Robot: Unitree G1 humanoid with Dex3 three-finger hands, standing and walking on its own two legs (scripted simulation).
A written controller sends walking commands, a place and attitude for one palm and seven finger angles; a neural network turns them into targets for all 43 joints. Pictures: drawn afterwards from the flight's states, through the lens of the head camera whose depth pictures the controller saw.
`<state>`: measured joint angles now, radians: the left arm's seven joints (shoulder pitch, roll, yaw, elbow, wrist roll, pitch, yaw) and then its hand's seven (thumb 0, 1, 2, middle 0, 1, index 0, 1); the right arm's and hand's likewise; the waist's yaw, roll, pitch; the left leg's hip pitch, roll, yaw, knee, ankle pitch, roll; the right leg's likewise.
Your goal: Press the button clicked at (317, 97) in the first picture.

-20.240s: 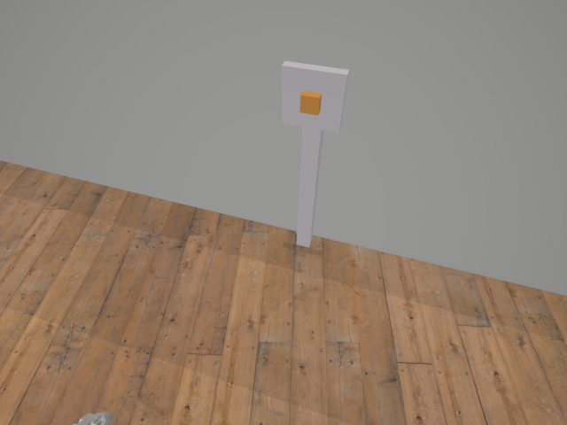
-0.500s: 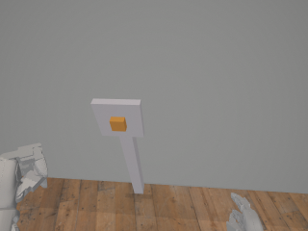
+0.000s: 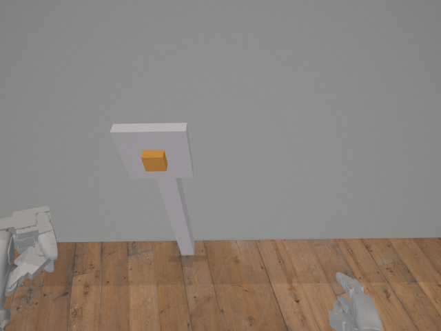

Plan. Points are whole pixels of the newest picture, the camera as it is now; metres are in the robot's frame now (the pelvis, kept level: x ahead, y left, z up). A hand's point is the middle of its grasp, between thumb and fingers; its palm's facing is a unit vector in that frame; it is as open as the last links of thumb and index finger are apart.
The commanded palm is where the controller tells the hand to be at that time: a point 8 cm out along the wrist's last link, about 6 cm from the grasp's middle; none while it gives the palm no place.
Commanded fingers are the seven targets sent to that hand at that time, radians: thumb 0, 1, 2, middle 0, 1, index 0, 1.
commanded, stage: step back with the hand held close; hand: left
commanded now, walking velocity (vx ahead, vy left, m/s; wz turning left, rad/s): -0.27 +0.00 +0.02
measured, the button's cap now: (155, 159) +0.51 +0.21 -0.04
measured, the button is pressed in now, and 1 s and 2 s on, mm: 0 0 0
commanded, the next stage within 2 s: stop stepping back and stand still in 1.16 s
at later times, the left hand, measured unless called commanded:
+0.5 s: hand out of the picture +0.12 +0.26 +0.15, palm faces +0.39 -0.78 -0.49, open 3.1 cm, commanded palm +0.05 +0.30 +0.17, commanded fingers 0.00 0.90 0.90 -1.30 -1.50 -1.30 -1.50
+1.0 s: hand out of the picture +0.05 +0.26 +0.16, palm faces +0.36 -0.83 -0.42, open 3.1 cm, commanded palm +0.00 +0.29 +0.17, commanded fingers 0.00 0.90 0.90 -1.30 -1.50 -1.30 -1.50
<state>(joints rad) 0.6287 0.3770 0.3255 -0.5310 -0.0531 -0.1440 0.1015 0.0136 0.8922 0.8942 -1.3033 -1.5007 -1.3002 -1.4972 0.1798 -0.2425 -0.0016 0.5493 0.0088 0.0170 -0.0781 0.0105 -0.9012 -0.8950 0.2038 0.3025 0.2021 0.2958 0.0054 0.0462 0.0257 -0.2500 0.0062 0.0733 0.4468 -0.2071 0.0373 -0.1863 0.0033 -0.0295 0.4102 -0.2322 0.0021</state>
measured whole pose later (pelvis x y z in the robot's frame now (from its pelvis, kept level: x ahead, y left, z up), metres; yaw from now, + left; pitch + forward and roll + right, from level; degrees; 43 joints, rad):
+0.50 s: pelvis -0.07 +0.01 -0.02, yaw +3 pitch +1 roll -2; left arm 0.62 0.41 0.39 -0.61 -0.01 -0.22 0.14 0.01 0.89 0.89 -1.31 -1.50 -1.30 -1.50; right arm 0.20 -0.21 0.01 0.53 0.00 -0.05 -0.08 0.01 -0.90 -0.89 0.20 0.30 0.20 0.30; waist 0.00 0.00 0.04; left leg -0.43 -0.01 0.03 0.59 -0.17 0.07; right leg -0.33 0.03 0.01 0.57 -0.25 0.02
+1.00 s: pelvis -0.13 +0.01 -0.01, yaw -1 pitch +4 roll -4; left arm 0.64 0.42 0.39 -0.65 -0.06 -0.25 0.14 0.01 0.89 0.89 -1.31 -1.50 -1.30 -1.50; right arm 0.17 -0.16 0.02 0.61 -0.04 -0.10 -0.04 0.01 -0.90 -0.89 0.21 0.30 0.20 0.30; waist 0.03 -0.01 -0.04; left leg -0.51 0.05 0.05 0.38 0.05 0.05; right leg -0.14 0.06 -0.02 0.47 -0.44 -0.03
